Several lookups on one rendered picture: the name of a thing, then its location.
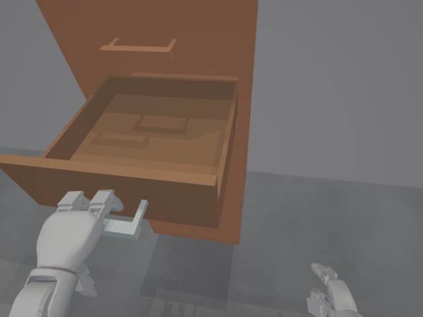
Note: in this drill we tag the cabinet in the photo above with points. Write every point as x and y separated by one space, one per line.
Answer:
211 39

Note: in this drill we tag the left robot forearm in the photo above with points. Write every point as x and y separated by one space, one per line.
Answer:
47 293

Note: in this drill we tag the robot left hand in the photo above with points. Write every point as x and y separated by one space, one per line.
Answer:
70 234

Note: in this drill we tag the robot right hand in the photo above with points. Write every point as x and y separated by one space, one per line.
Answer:
324 303

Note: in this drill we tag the drawer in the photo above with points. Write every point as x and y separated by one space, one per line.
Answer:
162 139

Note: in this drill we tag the handle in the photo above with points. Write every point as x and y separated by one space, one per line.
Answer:
124 229
137 53

